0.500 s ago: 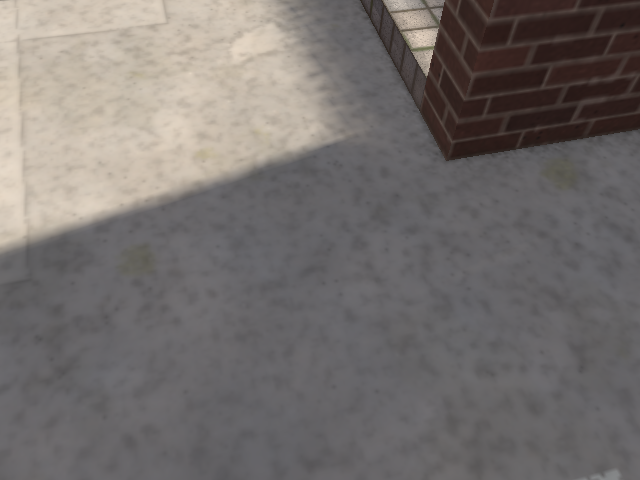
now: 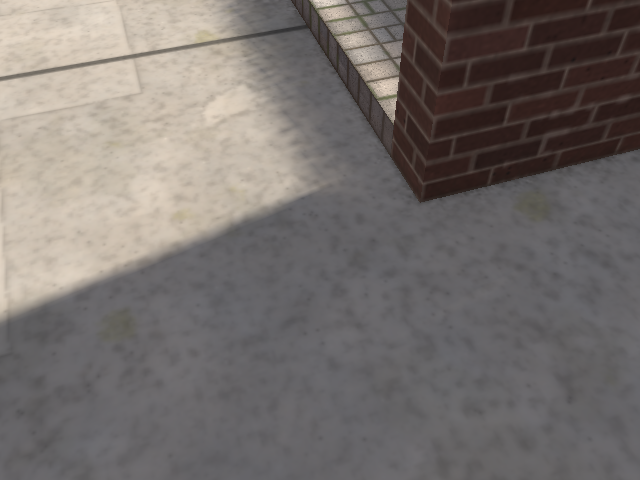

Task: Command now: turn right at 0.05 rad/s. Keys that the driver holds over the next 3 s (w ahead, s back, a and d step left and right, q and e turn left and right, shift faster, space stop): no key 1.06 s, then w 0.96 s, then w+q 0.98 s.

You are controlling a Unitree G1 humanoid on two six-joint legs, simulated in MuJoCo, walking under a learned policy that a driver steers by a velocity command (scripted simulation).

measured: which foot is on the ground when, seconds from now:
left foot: down 0.00-1.00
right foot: down 0.00-1.00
